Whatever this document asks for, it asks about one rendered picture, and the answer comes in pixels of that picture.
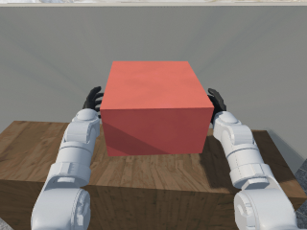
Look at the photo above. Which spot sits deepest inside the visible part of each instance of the robot right forearm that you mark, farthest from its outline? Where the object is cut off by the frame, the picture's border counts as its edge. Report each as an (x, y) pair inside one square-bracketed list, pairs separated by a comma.
[(247, 168)]

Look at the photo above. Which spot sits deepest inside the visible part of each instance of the right robot upper arm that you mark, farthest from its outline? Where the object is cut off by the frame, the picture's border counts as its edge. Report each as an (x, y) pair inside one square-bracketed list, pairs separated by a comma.
[(264, 209)]

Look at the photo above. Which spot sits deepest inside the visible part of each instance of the robot left forearm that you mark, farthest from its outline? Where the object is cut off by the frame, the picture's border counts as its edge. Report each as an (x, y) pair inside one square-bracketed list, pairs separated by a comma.
[(72, 167)]

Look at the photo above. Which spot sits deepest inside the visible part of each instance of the carton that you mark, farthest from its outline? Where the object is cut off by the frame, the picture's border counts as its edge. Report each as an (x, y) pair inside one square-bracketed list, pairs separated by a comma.
[(154, 108)]

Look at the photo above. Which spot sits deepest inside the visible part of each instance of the right robot hand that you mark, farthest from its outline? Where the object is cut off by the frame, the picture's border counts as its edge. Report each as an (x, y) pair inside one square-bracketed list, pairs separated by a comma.
[(217, 101)]

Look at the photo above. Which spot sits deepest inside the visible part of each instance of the left robot hand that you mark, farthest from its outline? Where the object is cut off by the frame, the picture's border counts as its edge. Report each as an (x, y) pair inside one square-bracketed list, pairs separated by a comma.
[(91, 102)]

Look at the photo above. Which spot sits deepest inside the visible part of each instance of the left robot upper arm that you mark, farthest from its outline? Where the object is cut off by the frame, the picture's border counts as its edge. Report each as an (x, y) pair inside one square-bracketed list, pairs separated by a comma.
[(62, 209)]

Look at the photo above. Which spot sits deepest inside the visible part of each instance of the pedestal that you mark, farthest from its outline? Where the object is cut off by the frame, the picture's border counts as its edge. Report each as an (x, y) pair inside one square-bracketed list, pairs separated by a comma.
[(184, 191)]

